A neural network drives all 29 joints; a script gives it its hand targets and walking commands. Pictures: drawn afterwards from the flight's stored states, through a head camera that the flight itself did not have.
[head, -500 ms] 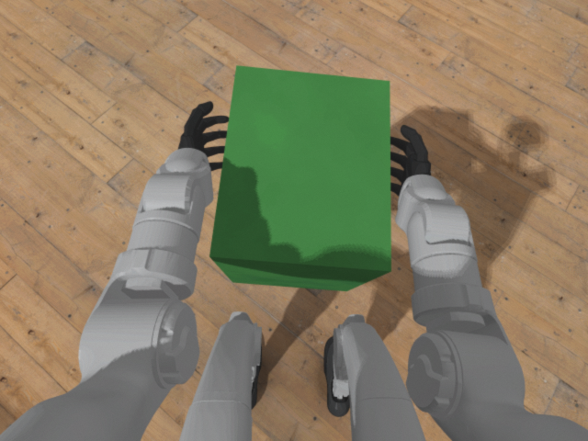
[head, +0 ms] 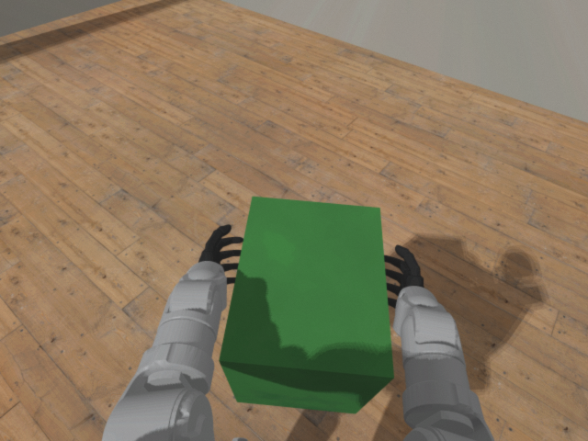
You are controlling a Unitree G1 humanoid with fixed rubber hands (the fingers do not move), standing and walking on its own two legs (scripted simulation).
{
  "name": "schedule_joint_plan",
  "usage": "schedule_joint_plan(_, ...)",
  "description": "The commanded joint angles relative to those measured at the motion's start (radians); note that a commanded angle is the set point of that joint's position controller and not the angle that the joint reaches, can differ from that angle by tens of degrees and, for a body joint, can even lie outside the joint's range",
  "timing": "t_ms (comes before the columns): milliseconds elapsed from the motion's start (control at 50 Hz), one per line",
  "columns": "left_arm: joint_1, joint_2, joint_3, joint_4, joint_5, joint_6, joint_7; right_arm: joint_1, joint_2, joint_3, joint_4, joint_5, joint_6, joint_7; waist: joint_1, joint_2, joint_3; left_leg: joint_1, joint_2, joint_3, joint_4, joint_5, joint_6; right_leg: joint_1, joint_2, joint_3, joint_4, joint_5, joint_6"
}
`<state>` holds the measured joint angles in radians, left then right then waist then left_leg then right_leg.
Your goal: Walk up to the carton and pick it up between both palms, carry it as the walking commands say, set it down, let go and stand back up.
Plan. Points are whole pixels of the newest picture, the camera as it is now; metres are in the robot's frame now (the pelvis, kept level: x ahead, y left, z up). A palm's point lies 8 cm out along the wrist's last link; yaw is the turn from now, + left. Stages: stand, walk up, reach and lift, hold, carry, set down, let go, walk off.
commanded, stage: reach and lift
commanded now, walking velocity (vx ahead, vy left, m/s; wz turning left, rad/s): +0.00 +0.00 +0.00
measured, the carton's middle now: (305, 308) +0.35 -0.02 -0.06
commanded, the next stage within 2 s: hold in 1.84 s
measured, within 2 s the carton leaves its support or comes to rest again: neither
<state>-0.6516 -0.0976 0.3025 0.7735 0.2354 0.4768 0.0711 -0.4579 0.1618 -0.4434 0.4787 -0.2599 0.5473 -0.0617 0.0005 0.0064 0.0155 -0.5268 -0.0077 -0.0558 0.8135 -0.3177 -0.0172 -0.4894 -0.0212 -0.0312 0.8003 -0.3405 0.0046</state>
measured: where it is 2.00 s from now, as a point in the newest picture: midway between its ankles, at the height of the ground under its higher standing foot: outside the picture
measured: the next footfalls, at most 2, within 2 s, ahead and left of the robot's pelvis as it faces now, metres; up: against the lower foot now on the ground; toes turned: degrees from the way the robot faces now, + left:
none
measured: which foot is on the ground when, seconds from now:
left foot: down 0.00-1.00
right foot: down 0.00-1.00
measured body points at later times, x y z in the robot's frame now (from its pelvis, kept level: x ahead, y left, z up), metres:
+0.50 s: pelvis -0.01 +0.00 +0.01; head -0.07 +0.00 +0.45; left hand +0.34 +0.13 +0.08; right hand +0.31 -0.16 +0.07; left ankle +0.06 +0.12 -0.70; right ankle +0.05 -0.13 -0.70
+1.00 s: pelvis +0.00 -0.01 +0.01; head -0.07 +0.00 +0.46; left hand +0.34 +0.13 +0.08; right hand +0.32 -0.16 +0.07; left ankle +0.06 +0.12 -0.70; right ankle +0.05 -0.13 -0.70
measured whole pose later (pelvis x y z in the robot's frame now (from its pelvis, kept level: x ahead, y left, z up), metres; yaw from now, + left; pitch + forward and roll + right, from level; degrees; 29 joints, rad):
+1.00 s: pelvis +0.00 -0.01 +0.01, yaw +0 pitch -9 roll +0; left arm -0.60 -0.08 0.29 0.67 0.22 0.71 0.07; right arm -0.48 0.15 -0.38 0.47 -0.26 0.77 -0.07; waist 0.00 -0.01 0.01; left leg -0.25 -0.01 -0.06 0.70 -0.29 -0.02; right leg -0.22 -0.02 -0.03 0.71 -0.32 0.00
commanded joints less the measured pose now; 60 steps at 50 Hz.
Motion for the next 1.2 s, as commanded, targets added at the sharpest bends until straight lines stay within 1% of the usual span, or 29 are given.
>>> schedule_joint_plan(0,-0.466,-1.198,-0.568,-0.228,-0.255,0.02,-0.286,-0.744,1.0,0.724,-0.135,0.264,-0.007,0.24,-0.094,-0.002,-0.675,0.375,-0.109,-0.059,-0.198,0.444,0.019,0.325,0.131,0.128,-0.213,0.484,0.005)
schedule_joint_plan(40,-0.473,-1.176,-0.567,-0.245,-0.261,0.044,-0.282,-0.677,0.993,0.699,-0.072,0.251,0.03,0.243,-0.105,-0.003,-0.579,0.355,-0.103,-0.058,-0.217,0.377,0.014,0.306,0.128,0.126,-0.233,0.405,0.005)
schedule_joint_plan(60,-0.449,-1.183,-0.551,-0.206,-0.249,0.062,-0.277,-0.695,0.989,0.689,-0.071,0.254,0.042,0.245,-0.095,-0.002,-0.534,0.339,-0.091,-0.068,-0.23,0.339,0.018,0.288,0.125,0.123,-0.243,0.347,0.002)
schedule_joint_plan(80,-0.467,-1.199,-0.58,-0.248,-0.27,0.071,-0.28,-0.693,0.999,0.703,-0.089,0.259,0.053,0.245,-0.102,-0.017,-0.566,0.373,-0.092,-0.06,-0.237,0.334,0.015,0.313,0.126,0.124,-0.256,0.345,0.002)
schedule_joint_plan(140,-0.444,-1.176,-0.51,-0.172,-0.251,0.11,-0.283,-0.708,0.979,0.657,-0.05,0.256,0.086,0.245,-0.093,-0.014,-0.431,0.346,-0.078,-0.056,-0.255,0.238,0.024,0.282,0.113,0.122,-0.275,0.26,-0.003)
schedule_joint_plan(180,-0.468,-1.195,-0.515,-0.192,-0.27,0.123,-0.285,-0.748,0.973,0.68,-0.093,0.273,0.096,0.245,-0.093,-0.019,-0.438,0.374,-0.076,-0.051,-0.265,0.23,0.02,0.303,0.108,0.121,-0.291,0.248,-0.01)
schedule_joint_plan(200,-0.479,-1.183,-0.495,-0.17,-0.263,0.129,-0.286,-0.753,0.973,0.662,-0.058,0.268,0.107,0.243,-0.093,-0.03,-0.366,0.343,-0.072,-0.045,-0.269,0.177,0.026,0.277,0.106,0.119,-0.293,0.202,-0.008)
schedule_joint_plan(240,-0.478,-1.167,-0.477,-0.153,-0.265,0.143,-0.291,-0.76,0.992,0.669,-0.065,0.275,0.121,0.237,-0.088,-0.037,-0.363,0.343,-0.079,-0.033,-0.275,0.167,0.03,0.3,0.1,0.119,-0.307,0.196,-0.002)
schedule_joint_plan(260,-0.506,-1.153,-0.473,-0.172,-0.266,0.142,-0.29,-0.8,1.0,0.679,-0.083,0.291,0.123,0.236,-0.072,-0.031,-0.366,0.333,-0.076,-0.03,-0.281,0.144,0.035,0.308,0.098,0.116,-0.307,0.172,-0.002)
schedule_joint_plan(280,-0.548,-1.151,-0.5,-0.206,-0.283,0.143,-0.293,-0.813,1.013,0.69,-0.087,0.302,0.125,0.235,-0.077,-0.01,-0.402,0.366,-0.077,-0.028,-0.282,0.142,0.033,0.32,0.096,0.115,-0.311,0.164,-0.004)
schedule_joint_plan(360,-0.598,-1.138,-0.499,-0.228,-0.308,0.173,-0.289,-0.854,1.028,0.705,-0.084,0.326,0.155,0.227,-0.057,-0.007,-0.378,0.371,-0.07,-0.026,-0.3,0.105,0.034,0.324,0.087,0.113,-0.325,0.088,-0.009)
schedule_joint_plan(420,-0.641,-1.117,-0.474,-0.214,-0.305,0.185,-0.295,-0.864,1.028,0.674,-0.044,0.312,0.175,0.224,-0.065,-0.041,-0.298,0.343,-0.064,-0.022,-0.318,0.03,0.039,0.302,0.085,0.117,-0.343,-0.004,-0.003)
schedule_joint_plan(440,-0.629,-1.105,-0.448,-0.196,-0.289,0.194,-0.294,-0.841,1.025,0.641,0.003,0.297,0.187,0.224,-0.064,-0.03,-0.24,0.327,-0.067,-0.019,-0.316,0.013,0.038,0.284,0.079,0.123,-0.345,-0.029,-0.007)
schedule_joint_plan(460,-0.649,-1.111,-0.447,-0.194,-0.293,0.195,-0.299,-0.882,1.024,0.644,-0.026,0.308,0.181,0.221,-0.062,-0.026,-0.262,0.323,-0.072,-0.018,-0.319,-0.006,0.039,0.289,0.079,0.123,-0.347,-0.05,-0.009)
schedule_joint_plan(480,-0.665,-1.108,-0.445,-0.208,-0.296,0.195,-0.298,-0.903,1.034,0.647,-0.024,0.313,0.181,0.22,-0.057,-0.053,-0.254,0.352,-0.072,-0.02,-0.307,0.008,0.041,0.259,0.07,0.135,-0.353,-0.065,-0.014)
schedule_joint_plan(540,-0.695,-1.114,-0.435,-0.203,-0.296,0.205,-0.299,-0.918,1.035,0.624,0.002,0.312,0.189,0.221,-0.05,-0.041,-0.275,0.365,-0.076,-0.011,-0.311,-0.007,0.036,0.246,0.07,0.131,-0.359,-0.096,-0.017)
schedule_joint_plan(580,-0.633,-1.106,-0.379,-0.132,-0.262,0.22,-0.3,-0.91,1.016,0.59,0.029,0.291,0.196,0.22,-0.037,-0.027,-0.232,0.337,-0.077,-0.006,-0.318,-0.022,0.036,0.255,0.074,0.128,-0.361,-0.109,-0.014)
schedule_joint_plan(600,-0.629,-1.111,-0.36,-0.132,-0.252,0.221,-0.294,-0.899,1.021,0.571,0.05,0.286,0.198,0.225,-0.029,-0.013,-0.219,0.332,-0.073,-0.009,-0.323,-0.026,0.035,0.253,0.078,0.124,-0.352,-0.105,-0.016)
schedule_joint_plan(660,-0.645,-1.11,-0.376,-0.168,-0.254,0.218,-0.294,-0.862,1.035,0.56,0.079,0.275,0.194,0.232,-0.029,-0.033,-0.245,0.361,-0.073,0.0,-0.325,0.023,0.032,0.267,0.085,0.115,-0.351,-0.048,-0.011)
schedule_joint_plan(700,-0.609,-1.137,-0.395,-0.177,-0.253,0.217,-0.29,-0.875,1.043,0.593,0.015,0.293,0.185,0.235,-0.012,-0.006,-0.313,0.373,-0.071,-0.002,-0.327,0.1,0.03,0.314,0.095,0.106,-0.335,0.05,-0.005)
schedule_joint_plan(720,-0.608,-1.154,-0.416,-0.202,-0.264,0.217,-0.287,-0.868,1.036,0.6,-0.005,0.292,0.181,0.237,-0.021,-0.003,-0.337,0.39,-0.07,-0.006,-0.324,0.133,0.027,0.319,0.099,0.106,-0.33,0.085,-0.008)
schedule_joint_plan(860,-0.5,-1.16,-0.438,-0.222,-0.252,0.229,-0.277,-0.795,1.038,0.642,-0.052,0.306,0.184,0.244,-0.001,0.021,-0.354,0.434,-0.071,-0.016,-0.327,0.236,0.024,0.343,0.099,0.107,-0.335,0.187,-0.008)
schedule_joint_plan(920,-0.502,-1.14,-0.447,-0.252,-0.25,0.226,-0.276,-0.795,1.041,0.665,-0.06,0.32,0.181,0.252,0.015,0.006,-0.362,0.439,-0.072,-0.017,-0.326,0.239,0.026,0.346,0.096,0.111,-0.34,0.189,-0.003)
schedule_joint_plan(940,-0.51,-1.136,-0.455,-0.267,-0.249,0.224,-0.275,-0.787,1.048,0.668,-0.058,0.315,0.183,0.254,0.012,-0.006,-0.349,0.436,-0.068,-0.019,-0.33,0.229,0.027,0.345,0.099,0.108,-0.34,0.184,-0.001)
schedule_joint_plan(980,-0.492,-1.139,-0.468,-0.282,-0.253,0.227,-0.272,-0.783,1.044,0.684,-0.082,0.329,0.179,0.257,0.017,0.015,-0.355,0.449,-0.07,-0.018,-0.331,0.236,0.026,0.352,0.099,0.111,-0.339,0.193,-0.005)
schedule_joint_plan(1000,-0.501,-1.141,-0.489,-0.312,-0.265,0.223,-0.273,-0.764,1.047,0.689,-0.081,0.329,0.18,0.258,0.012,-0.003,-0.366,0.47,-0.068,-0.023,-0.332,0.266,0.024,0.35,0.103,0.108,-0.34,0.214,-0.005)
schedule_joint_plan(1120,-0.467,-1.12,-0.48,-0.29,-0.244,0.236,-0.276,-0.759,1.048,0.698,-0.077,0.335,0.177,0.267,0.032,0.004,-0.313,0.428,-0.072,-0.016,-0.34,0.198,0.029,0.349,0.095,0.117,-0.354,0.159,-0.002)
schedule_joint_plan(1160,-0.461,-1.13,-0.485,-0.288,-0.254,0.238,-0.279,-0.766,1.052,0.709,-0.098,0.34,0.179,0.266,0.03,-0.007,-0.31,0.429,-0.074,-0.012,-0.338,0.189,0.031,0.348,0.095,0.12,-0.356,0.144,-0.003)
schedule_joint_plan(1180,-0.484,-1.126,-0.491,-0.311,-0.254,0.235,-0.278,-0.734,1.06,0.69,-0.059,0.328,0.183,0.268,0.016,-0.001,-0.295,0.426,-0.071,-0.019,-0.344,0.168,0.029,0.332,0.096,0.116,-0.354,0.123,-0.006)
